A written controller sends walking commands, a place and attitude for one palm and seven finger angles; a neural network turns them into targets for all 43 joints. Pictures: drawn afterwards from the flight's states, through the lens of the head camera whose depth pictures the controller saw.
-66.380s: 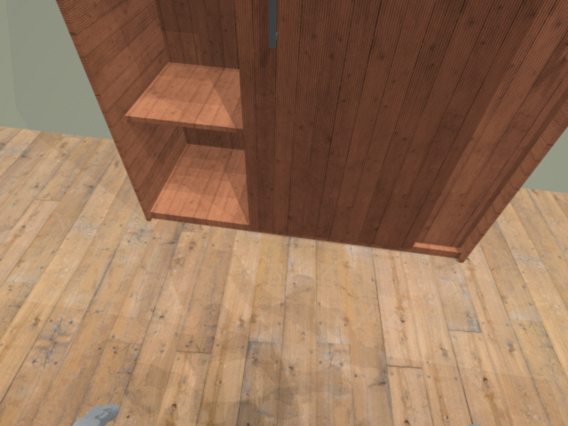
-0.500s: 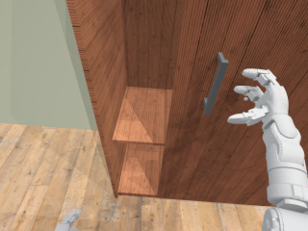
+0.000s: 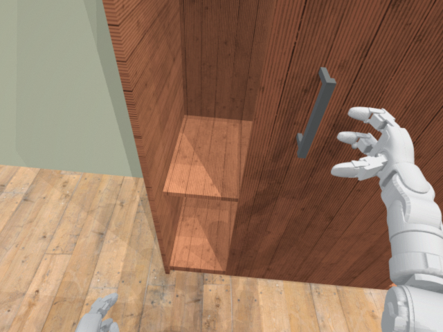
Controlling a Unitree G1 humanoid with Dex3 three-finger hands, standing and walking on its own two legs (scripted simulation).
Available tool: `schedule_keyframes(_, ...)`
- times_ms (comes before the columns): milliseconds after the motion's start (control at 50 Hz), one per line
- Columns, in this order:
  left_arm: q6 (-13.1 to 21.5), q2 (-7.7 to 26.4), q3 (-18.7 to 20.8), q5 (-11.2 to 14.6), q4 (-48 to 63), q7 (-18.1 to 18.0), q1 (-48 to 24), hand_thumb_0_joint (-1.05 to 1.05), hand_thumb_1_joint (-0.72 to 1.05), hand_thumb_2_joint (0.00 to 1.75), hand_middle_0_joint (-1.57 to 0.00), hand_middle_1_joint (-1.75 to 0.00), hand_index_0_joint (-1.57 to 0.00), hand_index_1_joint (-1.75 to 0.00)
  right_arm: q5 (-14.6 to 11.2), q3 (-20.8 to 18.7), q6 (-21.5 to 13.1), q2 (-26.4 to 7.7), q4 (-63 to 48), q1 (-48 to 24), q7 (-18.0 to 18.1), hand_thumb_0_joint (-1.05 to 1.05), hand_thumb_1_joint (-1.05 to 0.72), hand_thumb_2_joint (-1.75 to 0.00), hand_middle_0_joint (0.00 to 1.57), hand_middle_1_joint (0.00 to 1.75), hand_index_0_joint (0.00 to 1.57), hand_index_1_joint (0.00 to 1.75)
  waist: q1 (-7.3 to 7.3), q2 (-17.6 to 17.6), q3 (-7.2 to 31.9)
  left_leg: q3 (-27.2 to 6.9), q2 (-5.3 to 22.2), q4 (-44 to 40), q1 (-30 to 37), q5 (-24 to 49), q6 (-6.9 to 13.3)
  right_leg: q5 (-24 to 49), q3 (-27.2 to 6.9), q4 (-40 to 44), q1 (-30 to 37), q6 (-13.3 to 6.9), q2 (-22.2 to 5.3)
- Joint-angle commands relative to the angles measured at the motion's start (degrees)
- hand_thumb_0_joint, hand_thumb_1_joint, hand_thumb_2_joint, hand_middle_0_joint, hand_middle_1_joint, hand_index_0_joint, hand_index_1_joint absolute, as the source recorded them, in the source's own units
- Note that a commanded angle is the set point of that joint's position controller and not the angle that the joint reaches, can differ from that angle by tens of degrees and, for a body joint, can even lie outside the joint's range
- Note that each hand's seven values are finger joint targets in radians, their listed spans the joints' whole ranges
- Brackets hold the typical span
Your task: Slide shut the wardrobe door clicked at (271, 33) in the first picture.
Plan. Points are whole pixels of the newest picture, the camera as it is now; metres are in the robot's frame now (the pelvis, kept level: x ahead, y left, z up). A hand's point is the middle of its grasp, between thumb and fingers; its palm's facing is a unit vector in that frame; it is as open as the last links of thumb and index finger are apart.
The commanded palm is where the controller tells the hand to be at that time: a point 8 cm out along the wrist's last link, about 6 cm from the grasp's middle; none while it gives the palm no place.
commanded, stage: move the hooked fingers beside the handle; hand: right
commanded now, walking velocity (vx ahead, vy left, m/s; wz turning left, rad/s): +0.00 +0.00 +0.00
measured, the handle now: (312, 116) +0.48 -0.13 +0.18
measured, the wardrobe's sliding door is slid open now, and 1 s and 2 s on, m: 0.25 0.25 0.25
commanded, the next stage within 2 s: feel for the door with the fingertips in 1.54 s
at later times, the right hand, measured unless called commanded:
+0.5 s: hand (366, 142) +0.40 -0.20 +0.19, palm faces +0.06 +1.00 +0.00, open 14.0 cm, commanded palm +0.38 -0.25 +0.18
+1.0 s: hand (355, 135) +0.42 -0.19 +0.19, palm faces +0.04 +1.00 -0.01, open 14.0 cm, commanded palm +0.39 -0.23 +0.18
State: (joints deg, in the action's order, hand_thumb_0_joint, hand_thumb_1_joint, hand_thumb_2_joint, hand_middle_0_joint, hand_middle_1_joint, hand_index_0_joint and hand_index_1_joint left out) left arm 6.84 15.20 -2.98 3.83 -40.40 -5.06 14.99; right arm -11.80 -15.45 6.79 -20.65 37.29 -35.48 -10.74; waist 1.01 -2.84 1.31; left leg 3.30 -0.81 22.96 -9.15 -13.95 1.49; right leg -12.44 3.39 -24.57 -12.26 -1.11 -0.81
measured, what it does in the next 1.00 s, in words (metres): stands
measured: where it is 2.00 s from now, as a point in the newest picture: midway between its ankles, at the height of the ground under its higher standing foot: outside the picture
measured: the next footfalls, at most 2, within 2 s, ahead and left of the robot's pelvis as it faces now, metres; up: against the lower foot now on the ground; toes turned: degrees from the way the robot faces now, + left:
none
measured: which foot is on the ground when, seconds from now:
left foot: down 0.00-1.00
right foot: down 0.00-1.00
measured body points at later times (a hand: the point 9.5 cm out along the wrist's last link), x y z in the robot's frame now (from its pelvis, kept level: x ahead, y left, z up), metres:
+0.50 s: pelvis +0.01 +0.00 +0.00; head -0.01 +0.00 +0.45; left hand +0.13 +0.25 -0.10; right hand +0.39 -0.26 +0.19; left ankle -0.02 +0.10 -0.74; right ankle +0.01 -0.11 -0.74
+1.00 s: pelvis +0.01 -0.01 +0.00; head +0.00 +0.01 +0.45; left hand +0.12 +0.24 -0.11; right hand +0.41 -0.25 +0.19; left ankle -0.02 +0.10 -0.74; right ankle +0.01 -0.11 -0.74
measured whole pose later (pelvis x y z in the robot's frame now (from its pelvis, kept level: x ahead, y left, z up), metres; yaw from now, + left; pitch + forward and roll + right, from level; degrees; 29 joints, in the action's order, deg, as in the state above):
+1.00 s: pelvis +0.01 -0.01 +0.00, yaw +0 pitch +0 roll +0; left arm 7.0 15.0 -2.6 3.7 -40.9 -4.2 17.0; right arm -11.7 -15.5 5.1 -20.3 35.4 -35.5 -10.4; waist 1.2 -2.9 2.3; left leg 2.7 -0.6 22.4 -8.6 -14.3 1.0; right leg -13.3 3.9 -24.4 -11.7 -1.4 -0.6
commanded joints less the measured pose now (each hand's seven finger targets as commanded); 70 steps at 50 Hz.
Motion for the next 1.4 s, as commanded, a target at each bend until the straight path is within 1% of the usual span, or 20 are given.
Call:
schedule_keyframes(0, 3.85, 6.85, 3.24, -0.45, 7.7, -0.46, -3.38, 0.0, 0.9, 0.9, -0.2, -0.3, -0.2, -0.3, -1.21, -4.39, -10.54, -15.06, -22.73, -31.83, 0.28, 0.0, 0.5, -0.3, 0.3, 1.2, 0.3, 1.2, 0.46, 2.69, 21.59, -3.33, 0.2, -1.75, 4.1, 19.46, -0.25, 14.19, -3.43, 0.48, 11.39, -1.8, 0.19)
schedule_keyframes(100, 3.97, 7.24, 3.16, -0.32, 5.69, -0.17, -2.11, 0.0, 0.9, 0.9, -0.2, -0.3, -0.2, -0.3, 0.04, -4.74, -8.8, -15.03, -14.83, -25.88, -0.15, 0.0, 0.5, -0.3, 0.3, 1.2, 0.3, 1.2, -0.04, 0.16, 15.59, -2.7, 0.23, -2.35, 2.24, 18.84, 0.12, 13.77, -3.27, 1.25, 9.29, -1.48, 0.28)
schedule_keyframes(160, 3.45, 7.44, 2.92, 0.32, 5.67, -0.01, -2.01, 0.0, 0.9, 0.9, -0.2, -0.3, -0.2, -0.3, -0.3, -0.06, -4.26, -9.17, -7.08, -22.4, -1.5, 0.0, 0.5, -0.3, 0.3, 1.2, 0.3, 1.2, 0.77, 1.07, 7.9, -1.94, 0.27, -3.05, -1.68, 15.03, 0.01, 9.43, -3.07, 2.13, 5.17, -1.33, 0.25)
schedule_keyframes(220, 3.33, 7.9, 3.6, 0.19, 7.29, 0.33, -2.01, 0.0, 0.9, 0.9, -0.2, -0.3, -0.2, -0.3, -0.93, -2.03, -3.19, -10.28, -10.56, -20.4, -1.55, 0.0, 0.5, -0.3, 0.3, 1.2, 0.3, 1.2, -0.39, 2.57, 12.74, -1.77, 0.25, -2.21, 0.38, 16.94, 0.17, 11.73, -3.2, 1.41, 6.31, -1.45, 0.29)
schedule_keyframes(280, 3.73, 7.7, 4.11, -0.34, 8.33, 0.49, -2.07, 0.0, 0.9, 0.9, -0.2, -0.3, -0.2, -0.3, -1.7, -6.1, -5.96, -14.11, -19.58, -22.12, -0.73, 0.0, 0.5, -0.3, 0.3, 1.2, 0.3, 1.2, -1.2, 4.27, 19.86, -2.24, 0.11, -1.05, 4.19, 21.71, 0.04, 16.45, -3.48, 0.58, 9.28, -1.52, 0.27)
schedule_keyframes(320, 3.81, 7.39, 3.91, -0.63, 8.37, 0.51, -2.36, 0.0, 0.9, 0.9, -0.2, -0.3, -0.2, -0.3, -1.64, -6.91, -8.32, -15.57, -24.09, -23.7, 0.09, 0.0, 0.5, -0.3, 0.3, 1.2, 0.3, 1.2, -1.05, 4.12, 20.79, -2.53, 0.04, -0.94, 5.57, 23.31, -0.19, 17.6, -3.26, 0.72, 9.69, -1.64, 0.33)
schedule_keyframes(420, 4.05, 6.65, 3.29, -0.47, 7.22, 0.41, -3.23, 0.0, 0.9, 0.9, -0.2, -0.3, -0.2, -0.3, 0.11, -4.39, -8.52, -13.74, -23.83, -23.78, 0.87, 0.0, 0.5, -0.3, 0.3, 1.2, 0.3, 1.2, -0.1, -3.31, 14.78, -2.5, -0.03, -2.18, 1.76, 19.39, 0.21, 15.77, -3.13, 1.23, 10.67, -1.24, 0.17)
schedule_keyframes(520, 3.52, 7.32, 3.07, 0.29, 7.12, -0.03, -3.85, 0.0, 0.9, 0.9, -0.2, -0.3, -0.2, -0.3, -1.43, -0.81, -2.72, -8.81, -14.76, -19.42, -1.48, 0.0, 0.5, -0.3, 0.3, 1.2, 0.3, 1.2, 0.51, 2.0, 9.38, -1.91, -0.04, -3.17, -1.1, 15.71, 0.05, 10.66, -3.26, 1.84, 7.23, -1.36, 0.05)
schedule_keyframes(580, 3.65, 7.36, 3.13, 0.33, 7.31, -0.18, -3.81, 0.0, 0.9, 0.9, -0.2, -0.3, -0.2, -0.3, -1.98, 1.5, -2.14, -6.36, -15.39, -23.87, -1.79, 0.0, 0.5, -0.3, 0.3, 1.2, 0.3, 1.2, 1.27, 2.91, 11.21, -1.51, -0.07, -2.85, -2.66, 13.43, 0.1, 9.63, -4.22, 1.54, 8.17, -1.18, 0.08)
schedule_keyframes(720, 4.02, 6.98, 2.99, -0.63, 6.35, -0.07, -3.23, 0.0, 0.9, 0.9, -0.2, -0.3, -0.2, -0.3, -0.64, -3.45, -7.88, -13.17, -20.73, -30.91, 2.24, 0.0, 0.5, -0.3, 0.3, 1.2, 0.3, 1.2, 0.74, 1.68, 17.59, -2.27, -0.17, -2.3, -0.23, 14.51, 0.04, 12.22, -4.96, 0.96, 10.93, -1.05, 0.15)
schedule_keyframes(840, 3.27, 6.81, 2.59, -0.54, 6.09, 0.05, -2.91, 0.0, 0.9, 0.9, -0.2, -0.3, -0.2, -0.3, 0.83, -3.05, -6.81, -12.79, -13.73, -27.08, 2.1, 0.0, 0.5, -0.3, 0.3, 1.2, 0.3, 1.2, -0.11, -0.21, 15.23, -2.25, 0.19, -2.07, 1.72, 17.31, 0.27, 13.56, -3.9, 1.65, 8.62, -0.93, 0.35)
schedule_keyframes(900, 2.79, 7.13, 3.16, -0.32, 7.13, 0.53, -2.65, 0.0, 0.9, 0.9, -0.2, -0.3, -0.2, -0.3, 0.12, -3.11, -5.07, -11.04, -11.36, -19.53, 0.53, 0.0, 0.5, -0.3, 0.3, 1.2, 0.3, 1.2, -1.2, 2.92, 16.08, -1.88, 0.07, -1.54, 3.48, 21.56, 0.28, 17.08, -3.29, 1.06, 8.23, -1.09, 0.13)
schedule_keyframes(980, 2.82, 7.07, 3.55, 0.13, 7.76, 0.76, -2.71, 0.0, 0.9, 0.9, -0.2, -0.3, -0.2, -0.3, -1.09, 1.25, -4.29, -5.78, -14.92, -22.24, -0.61, 0.0, 0.5, -0.3, 0.3, 1.2, 0.3, 1.2, 0.27, 2.97, 14.28, -1.42, -0.24, -1.66, 0.6, 19.81, 0.08, 16.14, -3.7, 0.98, 8.91, -1.09, -0.09)
schedule_keyframes(1000, 2.9, 7.12, 3.72, 0.02, 7.77, 0.81, -2.65, 0.0, 0.9, 0.9, -0.2, -0.3, -0.2, -0.3, -1.18, 0.15, -4.84, -6.64, -16.79, -22.49, -0.1, 0.0, 0.5, -0.3, 0.3, 1.2, 0.3, 1.2, 0.06, 4.8, 14.65, -1.34, -0.32, -1.83, 1.04, 20.16, 0.09, 16.67, -3.7, 0.66, 9.16, -1.3, -0.13)
schedule_keyframes(1080, 3.57, 6.53, 3.93, -0.4, 7.9, 1.0, -3.29, 0.0, 0.9, 0.9, -0.2, -0.3, -0.2, -0.3, -0.52, 0.72, -6.98, -6.91, -27.58, -26.58, 2.19, 0.0, 0.5, -0.3, 0.3, 1.2, 0.3, 1.2, 0.14, -0.7, 19.66, -1.63, -0.41, -1.5, 1.32, 20.96, 0.19, 20.29, -4.48, 0.44, 14.6, -0.74, -0.02)
schedule_keyframes(1180, 2.91, 6.58, 3.31, -0.52, 5.82, 0.36, -3.75, 0.0, 0.9, 0.9, -0.2, -0.3, -0.2, -0.3, 0.35, -2.33, -5.68, -10.39, -21.51, -25.4, 4.58, 0.0, 0.5, -0.3, 0.3, 1.2, 0.3, 1.2, 0.14, 3.97, 13.37, -1.94, -0.48, -2.93, 1.14, 17.7, -0.26, 13.93, -3.64, 1.93, 9.83, -1.26, 0.17)
schedule_keyframes(1240, 2.24, 6.63, 2.84, -0.41, 5.71, 0.06, -4.13, 0.0, 0.9, 0.9, -0.2, -0.3, -0.2, -0.3, 0.8, -2.88, -3.71, -11.23, -15.78, -24.77, 4.47, 0.0, 0.5, -0.3, 0.3, 1.2, 0.3, 1.2, -0.32, 3.08, 10.16, -2.36, -0.04, -3.72, 0.82, 14.46, -0.17, 9.83, -3.2, 2.82, 6.99, -1.45, 0.47)
schedule_keyframes(1280, 1.71, 6.58, 2.76, -0.37, 6.68, 0.02, -4.23, 0.0, 0.9, 0.9, -0.2, -0.3, -0.2, -0.3, 1.17, -3.58, -2.95, -12.16, -15.43, -22.32, 3.74, 0.0, 0.5, -0.3, 0.3, 1.2, 0.3, 1.2, -1.1, 0.22, 13.24, -2.6, 0.26, -3.12, 2.79, 16.87, 0.09, 11.93, -2.86, 2.58, 7.77, -1.31, 0.7)
schedule_keyframes(1320, 1.63, 6.3, 2.79, -0.17, 7.38, 0.21, -4.26, 0.0, 0.9, 0.9, -0.2, -0.3, -0.2, -0.3, 0.79, -0.59, -3.07, -8.67, -15.48, -22.69, 2.7, 0.0, 0.5, -0.3, 0.3, 1.2, 0.3, 1.2, -0.38, 0.99, 14.2, -2.4, 0.28, -2.88, 3.19, 18.65, -0.03, 12.74, -2.66, 2.06, 8.07, -1.37, 0.72)
schedule_keyframes(1380, 2.04, 6.66, 3.31, -0.12, 8.02, 0.23, -3.94, 0.0, 0.9, 0.9, -0.2, -0.3, -0.2, -0.3, -0.57, -1.24, -4.41, -8.79, -17.72, -23.43, 1.39, 0.0, 0.5, -0.3, 0.3, 1.2, 0.3, 1.2, -0.03, 4.27, 17.01, -2.48, 0.04, -2.2, 4.11, 22.25, -0.23, 15.25, -2.69, 1.22, 9.53, -1.74, 0.6)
